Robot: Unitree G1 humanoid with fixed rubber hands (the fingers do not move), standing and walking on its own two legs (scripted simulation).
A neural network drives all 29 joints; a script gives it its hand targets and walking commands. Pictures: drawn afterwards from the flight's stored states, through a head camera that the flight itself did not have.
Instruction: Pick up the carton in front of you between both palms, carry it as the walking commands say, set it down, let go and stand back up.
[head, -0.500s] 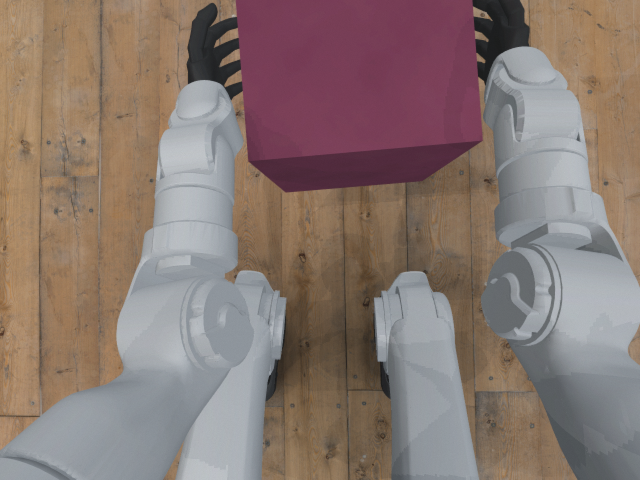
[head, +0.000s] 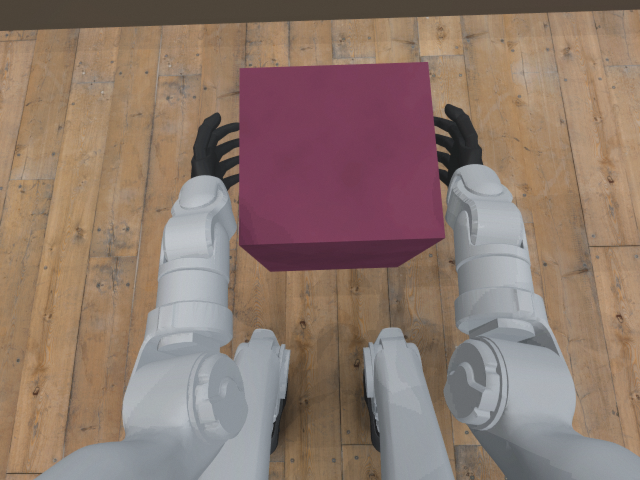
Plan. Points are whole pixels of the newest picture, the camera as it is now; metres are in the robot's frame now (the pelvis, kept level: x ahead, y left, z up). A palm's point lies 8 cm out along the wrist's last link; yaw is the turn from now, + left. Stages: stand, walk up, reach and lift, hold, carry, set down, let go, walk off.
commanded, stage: reach and lift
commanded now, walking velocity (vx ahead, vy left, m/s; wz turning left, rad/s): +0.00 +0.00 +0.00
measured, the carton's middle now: (333, 187) +0.48 -0.01 -0.12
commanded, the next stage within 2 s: hold in 1.94 s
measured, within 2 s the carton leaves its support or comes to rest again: neither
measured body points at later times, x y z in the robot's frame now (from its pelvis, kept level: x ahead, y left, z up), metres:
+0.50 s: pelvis +0.04 +0.01 +0.13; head +0.16 +0.00 +0.57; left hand +0.42 +0.15 +0.11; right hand +0.42 -0.16 +0.10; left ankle +0.09 +0.14 -0.52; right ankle +0.09 -0.12 -0.52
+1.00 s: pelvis +0.07 +0.01 +0.22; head +0.04 +0.01 +0.66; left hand +0.38 +0.15 +0.23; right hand +0.37 -0.15 +0.23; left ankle +0.09 +0.14 -0.52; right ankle +0.09 -0.12 -0.52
